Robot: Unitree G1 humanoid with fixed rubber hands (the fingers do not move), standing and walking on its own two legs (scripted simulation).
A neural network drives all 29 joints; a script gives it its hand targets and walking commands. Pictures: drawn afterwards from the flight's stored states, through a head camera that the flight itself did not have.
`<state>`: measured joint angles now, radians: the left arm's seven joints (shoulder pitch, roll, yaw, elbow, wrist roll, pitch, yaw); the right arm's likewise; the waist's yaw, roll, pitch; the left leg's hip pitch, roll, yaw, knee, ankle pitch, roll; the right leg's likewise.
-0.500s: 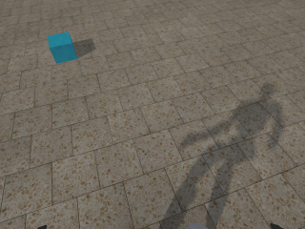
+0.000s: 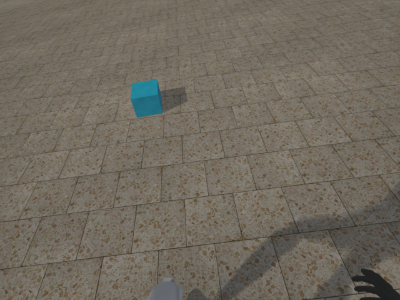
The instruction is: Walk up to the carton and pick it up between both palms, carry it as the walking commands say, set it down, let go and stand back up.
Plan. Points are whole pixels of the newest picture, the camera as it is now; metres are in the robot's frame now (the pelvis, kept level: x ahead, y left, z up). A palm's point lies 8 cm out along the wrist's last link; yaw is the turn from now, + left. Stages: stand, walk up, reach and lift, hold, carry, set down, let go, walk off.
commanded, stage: walk up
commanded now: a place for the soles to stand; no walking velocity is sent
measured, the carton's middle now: (147, 98) +1.87 +0.64 -0.69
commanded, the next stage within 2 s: none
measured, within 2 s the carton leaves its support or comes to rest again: neither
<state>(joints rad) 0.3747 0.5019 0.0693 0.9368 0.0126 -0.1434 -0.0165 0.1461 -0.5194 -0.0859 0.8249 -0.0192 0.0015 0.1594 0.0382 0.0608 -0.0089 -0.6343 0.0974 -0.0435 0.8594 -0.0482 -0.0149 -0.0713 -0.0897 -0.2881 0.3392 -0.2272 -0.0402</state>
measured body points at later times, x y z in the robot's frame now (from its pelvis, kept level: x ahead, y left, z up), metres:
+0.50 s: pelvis +0.31 +0.06 -0.01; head +0.34 +0.06 +0.44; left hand +0.40 +0.40 -0.10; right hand +0.40 -0.26 -0.12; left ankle +0.25 +0.16 -0.75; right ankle +0.39 -0.08 -0.71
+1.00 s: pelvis +0.53 +0.13 -0.01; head +0.52 +0.13 +0.44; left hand +0.50 +0.49 -0.10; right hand +0.73 -0.19 -0.08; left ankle +0.59 +0.29 -0.73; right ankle +0.54 -0.03 -0.75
